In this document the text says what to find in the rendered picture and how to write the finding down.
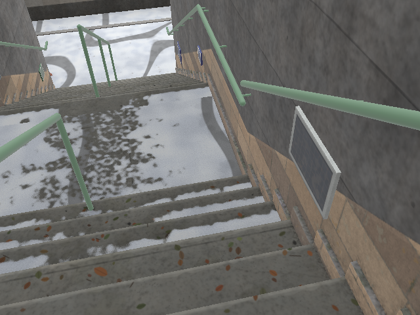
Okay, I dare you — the stairs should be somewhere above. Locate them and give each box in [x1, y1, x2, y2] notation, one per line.
[0, 175, 364, 315]
[0, 73, 203, 111]

